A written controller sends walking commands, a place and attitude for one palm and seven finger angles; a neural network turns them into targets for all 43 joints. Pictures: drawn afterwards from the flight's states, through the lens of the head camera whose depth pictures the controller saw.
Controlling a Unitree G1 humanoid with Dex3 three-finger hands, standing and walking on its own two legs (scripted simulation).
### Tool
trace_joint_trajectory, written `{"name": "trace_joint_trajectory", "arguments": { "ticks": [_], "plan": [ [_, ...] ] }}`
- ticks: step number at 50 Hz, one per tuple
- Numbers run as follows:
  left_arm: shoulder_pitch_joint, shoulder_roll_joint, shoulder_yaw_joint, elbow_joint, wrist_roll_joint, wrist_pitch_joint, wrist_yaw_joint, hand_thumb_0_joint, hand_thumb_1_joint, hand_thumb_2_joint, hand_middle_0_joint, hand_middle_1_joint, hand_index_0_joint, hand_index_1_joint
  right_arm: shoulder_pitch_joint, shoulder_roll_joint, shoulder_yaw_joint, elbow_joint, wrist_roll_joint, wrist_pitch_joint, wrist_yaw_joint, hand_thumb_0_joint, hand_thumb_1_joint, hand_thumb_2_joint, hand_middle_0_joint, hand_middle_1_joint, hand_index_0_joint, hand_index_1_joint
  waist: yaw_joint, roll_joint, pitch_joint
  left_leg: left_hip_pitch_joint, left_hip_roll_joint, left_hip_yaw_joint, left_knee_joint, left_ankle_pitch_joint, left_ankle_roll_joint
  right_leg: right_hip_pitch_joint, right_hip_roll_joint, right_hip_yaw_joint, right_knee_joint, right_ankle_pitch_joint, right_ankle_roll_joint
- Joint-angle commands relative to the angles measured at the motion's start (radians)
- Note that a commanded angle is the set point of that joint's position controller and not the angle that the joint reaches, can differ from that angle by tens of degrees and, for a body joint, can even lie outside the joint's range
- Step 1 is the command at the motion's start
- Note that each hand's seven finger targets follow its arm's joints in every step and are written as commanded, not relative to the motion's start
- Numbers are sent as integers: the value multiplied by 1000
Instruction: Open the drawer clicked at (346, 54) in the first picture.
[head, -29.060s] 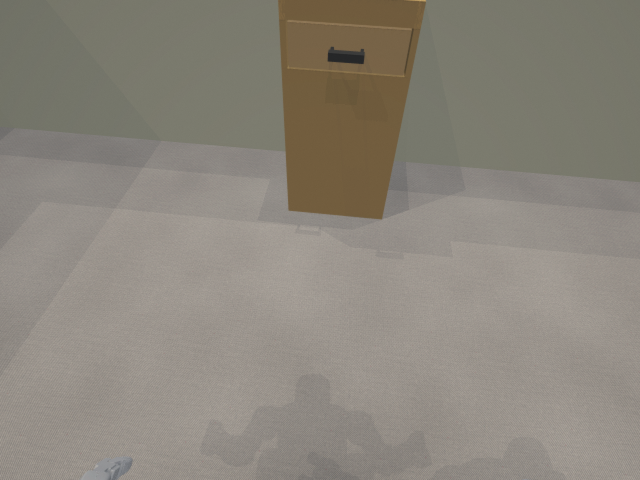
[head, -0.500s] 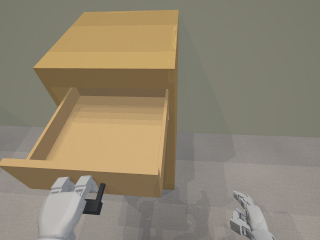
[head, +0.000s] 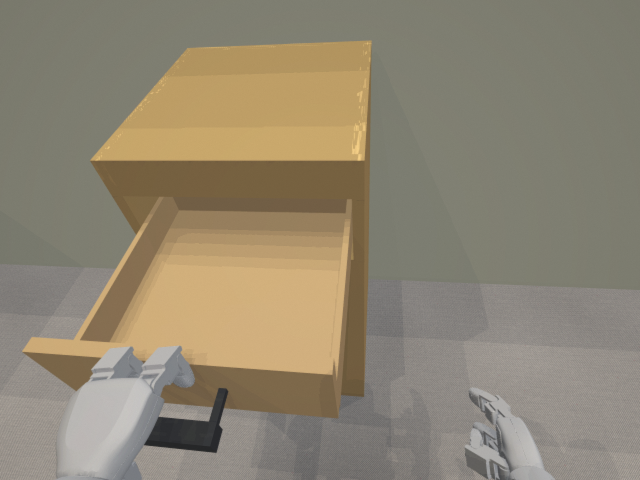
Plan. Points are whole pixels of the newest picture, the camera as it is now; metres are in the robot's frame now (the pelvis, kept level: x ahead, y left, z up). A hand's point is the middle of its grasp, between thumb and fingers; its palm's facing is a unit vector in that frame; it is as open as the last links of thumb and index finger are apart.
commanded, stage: lift the hand off the handle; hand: left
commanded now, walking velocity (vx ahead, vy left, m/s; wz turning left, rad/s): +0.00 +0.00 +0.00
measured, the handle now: (178, 413) +0.19 +0.22 +0.00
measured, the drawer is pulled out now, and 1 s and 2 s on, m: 0.29 0.29 0.29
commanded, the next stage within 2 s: draw the hand back to the body in 0.54 s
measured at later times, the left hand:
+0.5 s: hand (110, 385) +0.16 +0.22 +0.14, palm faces +0.11 -0.16 -0.98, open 13.8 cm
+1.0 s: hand (96, 376) +0.17 +0.23 +0.15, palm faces +0.09 -0.14 -0.99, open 13.8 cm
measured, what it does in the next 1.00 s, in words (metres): stands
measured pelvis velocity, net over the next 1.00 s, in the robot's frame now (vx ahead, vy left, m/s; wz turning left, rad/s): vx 0.01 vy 0.01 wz -0.01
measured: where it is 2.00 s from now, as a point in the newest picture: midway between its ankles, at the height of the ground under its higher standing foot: outside the picture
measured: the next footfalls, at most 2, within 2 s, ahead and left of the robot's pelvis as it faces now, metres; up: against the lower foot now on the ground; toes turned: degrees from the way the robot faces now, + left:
none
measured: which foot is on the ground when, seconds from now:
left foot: down 0.00-1.00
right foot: down 0.00-1.00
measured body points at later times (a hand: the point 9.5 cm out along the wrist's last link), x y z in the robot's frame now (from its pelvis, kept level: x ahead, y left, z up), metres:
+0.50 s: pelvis +0.01 +0.01 +0.02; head -0.01 -0.03 +0.47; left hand +0.15 +0.22 +0.20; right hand +0.24 -0.18 -0.05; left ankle -0.02 +0.11 -0.71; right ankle +0.00 -0.10 -0.71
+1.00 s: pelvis +0.01 +0.01 +0.03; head -0.01 -0.03 +0.47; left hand +0.16 +0.24 +0.20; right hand +0.23 -0.18 -0.05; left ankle -0.02 +0.11 -0.71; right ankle +0.00 -0.10 -0.71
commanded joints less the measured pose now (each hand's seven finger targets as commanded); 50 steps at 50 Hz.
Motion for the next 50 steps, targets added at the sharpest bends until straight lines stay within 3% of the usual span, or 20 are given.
{"name": "trace_joint_trajectory", "arguments": {
  "ticks": [1,4,6,10,15,17,20,22,24,29,31,33,36,37,38,40,42,45,47,50],
  "plan": [
    [-119,172,208,-366,-26,-15,61,0,-500,300,-300,-1200,-300,-1200,-139,-86,-33,-194,8,-50,-11,0,-900,-900,200,300,200,300,-16,-56,-139,143,3,-5,-111,306,13,65,-35,54,-192,260,1],
    [-72,171,214,-394,-34,-8,40,0,-500,300,-300,-1200,-300,-1200,-139,-86,-29,-200,11,-44,-8,0,-900,-900,200,300,200,300,-4,-31,-122,157,9,-3,-131,345,9,91,-38,53,-208,291,-2],
    [-91,165,199,-412,-35,-2,22,0,-500,300,-300,-1200,-300,-1200,-147,-91,-27,-208,12,-36,-1,0,-900,-900,200,300,200,300,-12,-45,-94,162,10,-4,-138,337,10,86,-41,53,-225,285,3],
    [-23,115,145,-345,-48,71,-62,0,-500,300,-300,-1200,-300,-1200,-159,-92,-22,-216,33,-7,14,0,-900,-900,200,300,200,300,-4,-74,-38,148,16,2,-195,322,16,144,-39,21,-258,280,13],
    [-53,171,148,-404,-73,139,-165,0,-500,300,-300,-1200,-300,-1200,-178,-100,-1,-250,50,26,14,0,-900,-900,200,300,200,300,3,-90,-29,156,24,9,-258,328,20,236,-44,12,-286,288,25],
    [-73,216,194,-463,-66,137,-169,0,-500,300,-300,-1200,-300,-1200,-203,-104,13,-270,53,20,8,0,-900,-900,200,300,200,300,13,-62,-50,189,35,6,-255,349,16,254,-46,33,-297,310,20],
    [-54,188,168,-536,-75,99,-173,0,-500,300,-300,-1200,-300,-1200,-158,-105,9,-281,45,21,8,0,-900,-900,200,300,200,300,17,-11,-67,228,40,8,-255,398,17,248,-40,5,-308,312,17],
    [-39,208,211,-560,-89,97,-164,0,-500,300,-300,-1200,-300,-1200,-176,-107,13,-287,55,14,10,0,-900,-900,200,300,200,300,17,5,-45,238,50,-2,-255,404,10,238,-37,29,-323,309,11],
    [-36,176,189,-516,-91,84,-171,0,-500,300,-300,-1200,-300,-1200,-151,-104,7,-269,49,19,18,0,-900,-900,200,300,200,300,5,-30,15,227,49,4,-261,383,9,201,-34,12,-336,271,12],
    [-44,132,144,-492,-81,98,-186,0,-500,300,-300,-1200,-300,-1200,-161,-105,3,-267,53,29,38,0,-900,-900,200,300,200,300,4,-37,20,217,53,1,-288,362,6,211,-30,-2,-332,234,10],
    [-83,161,157,-503,-68,99,-186,0,-500,300,-300,-1200,-300,-1200,-162,-108,4,-276,49,29,33,0,-900,-900,200,300,200,300,9,-61,-20,225,49,1,-288,352,10,230,-35,3,-335,229,13],
    [-84,159,148,-488,-56,102,-187,0,-500,300,-300,-1200,-300,-1200,-156,-101,11,-270,44,24,29,0,-900,-900,200,300,200,300,14,-33,-32,231,46,1,-293,339,15,235,-30,-3,-336,200,9],
    [-132,204,188,-480,-49,89,-182,0,-500,300,-300,-1200,-300,-1200,-158,-103,10,-266,44,26,19,0,-900,-900,200,300,200,300,13,-54,-12,239,48,1,-288,334,12,226,-34,15,-352,199,8],
    [-149,225,213,-489,-49,91,-177,0,-500,300,-300,-1200,-300,-1200,-191,-107,15,-262,49,20,16,0,-900,-900,200,300,200,300,12,0,-19,244,47,-11,-293,329,10,241,-28,36,-355,204,0],
    [-128,207,199,-471,-45,87,-180,0,-500,300,-300,-1200,-300,-1200,-160,-98,17,-257,39,21,15,0,-900,-900,200,300,200,300,21,-16,-35,246,42,-3,-293,347,13,251,-31,9,-347,204,0],
    [-126,185,186,-456,-68,81,-187,0,-500,300,-300,-1200,-300,-1200,-163,-99,6,-249,42,23,13,0,-900,-900,200,300,200,300,12,-26,-10,247,39,-4,-294,359,14,244,-28,6,-356,232,2],
    [-86,214,233,-469,-87,90,-186,0,-500,300,-300,-1200,-300,-1200,-197,-106,12,-261,56,13,14,0,-900,-900,200,300,200,300,16,-9,-19,252,40,-16,-295,373,9,268,-31,34,-358,275,1],
    [-68,201,224,-429,-101,90,-205,0,-500,300,-300,-1200,-300,-1200,-170,-108,6,-239,49,25,17,0,-900,-900,200,300,200,300,9,-58,18,229,35,-7,-300,391,10,264,-31,5,-355,302,8],
    [-56,215,244,-467,-104,99,-205,0,-500,300,-300,-1200,-300,-1200,-205,-112,11,-258,59,18,18,0,-900,-900,200,300,200,300,12,-25,-2,239,42,-12,-299,395,6,273,-32,30,-353,315,6],
    [-39,226,251,-449,-117,90,-211,0,-500,300,-300,-1200,-300,-1200,-170,-116,7,-252,51,31,12,0,-900,-900,200,300,200,300,12,-62,3,229,35,-2,-305,373,11,276,-36,-1,-358,291,15]
  ]
}}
